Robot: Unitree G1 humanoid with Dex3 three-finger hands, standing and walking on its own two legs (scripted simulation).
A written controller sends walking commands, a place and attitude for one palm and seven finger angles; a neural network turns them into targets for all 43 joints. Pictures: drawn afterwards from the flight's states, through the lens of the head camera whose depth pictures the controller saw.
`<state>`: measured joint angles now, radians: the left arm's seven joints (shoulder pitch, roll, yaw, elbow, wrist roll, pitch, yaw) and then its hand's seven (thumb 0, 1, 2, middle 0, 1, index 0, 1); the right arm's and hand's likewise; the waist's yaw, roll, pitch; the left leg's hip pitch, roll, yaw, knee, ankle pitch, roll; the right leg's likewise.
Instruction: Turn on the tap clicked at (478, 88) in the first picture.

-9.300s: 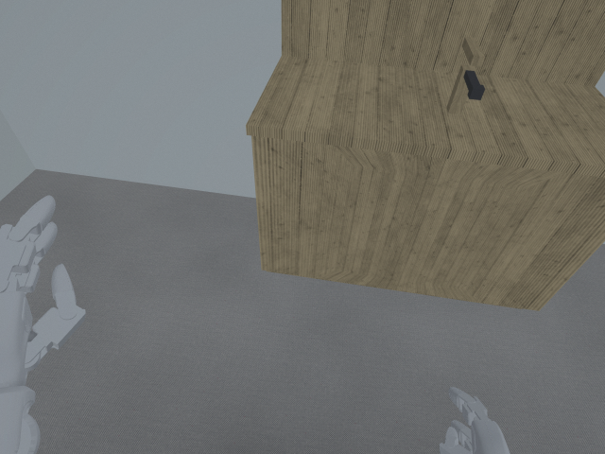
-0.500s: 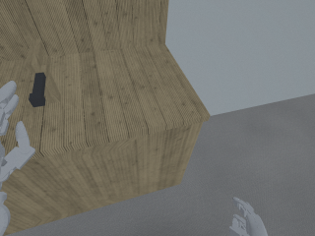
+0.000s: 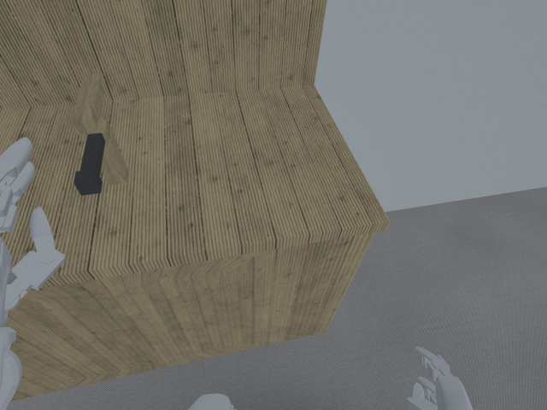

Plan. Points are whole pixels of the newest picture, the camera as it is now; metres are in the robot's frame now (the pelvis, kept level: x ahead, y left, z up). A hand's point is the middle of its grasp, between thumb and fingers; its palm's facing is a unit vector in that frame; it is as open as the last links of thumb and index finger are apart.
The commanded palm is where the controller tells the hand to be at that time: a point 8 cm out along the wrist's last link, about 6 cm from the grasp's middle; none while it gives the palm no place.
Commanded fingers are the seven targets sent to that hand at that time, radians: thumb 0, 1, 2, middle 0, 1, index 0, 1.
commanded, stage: come to a stop and stand still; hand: left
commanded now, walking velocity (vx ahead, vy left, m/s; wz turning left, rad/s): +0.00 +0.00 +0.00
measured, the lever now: (88, 182) +0.38 +0.33 +0.10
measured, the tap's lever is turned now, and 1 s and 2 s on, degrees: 0 0 0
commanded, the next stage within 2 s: look again from close up in 1.34 s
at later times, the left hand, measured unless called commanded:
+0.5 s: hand (0, 202) +0.27 +0.34 +0.18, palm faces +0.44 -0.84 -0.33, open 7.4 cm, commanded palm +0.20 +0.36 +0.19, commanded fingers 0.00 0.90 0.90 -0.20 -0.30 -0.20 -0.30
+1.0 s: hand (44, 217) +0.26 +0.29 +0.18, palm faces +0.39 -0.85 -0.36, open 7.4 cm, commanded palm +0.20 +0.32 +0.19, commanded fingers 0.00 0.90 0.90 -0.20 -0.30 -0.20 -0.30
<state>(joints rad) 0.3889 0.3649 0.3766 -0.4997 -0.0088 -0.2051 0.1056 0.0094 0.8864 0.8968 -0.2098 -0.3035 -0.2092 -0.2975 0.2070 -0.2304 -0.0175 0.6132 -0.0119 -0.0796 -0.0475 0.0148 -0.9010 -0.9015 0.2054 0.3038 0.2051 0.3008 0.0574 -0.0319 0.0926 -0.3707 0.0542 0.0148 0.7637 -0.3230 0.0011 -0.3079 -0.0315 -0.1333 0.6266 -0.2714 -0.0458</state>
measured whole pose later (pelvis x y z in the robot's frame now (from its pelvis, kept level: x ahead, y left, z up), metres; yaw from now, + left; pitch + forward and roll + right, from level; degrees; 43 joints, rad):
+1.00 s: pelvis +0.03 +0.05 +0.02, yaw -2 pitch -2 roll -1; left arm 0.39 0.33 0.35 -0.42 -0.03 -0.20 0.11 0.01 0.89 0.90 -0.21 -0.30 -0.21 -0.30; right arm 0.19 -0.22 0.00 0.57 0.01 -0.10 -0.02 0.01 -0.90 -0.90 0.21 0.30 0.21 0.30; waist 0.04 0.00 0.06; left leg -0.20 0.01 0.05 0.48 -0.25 0.03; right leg -0.19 -0.03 -0.05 0.42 -0.19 0.02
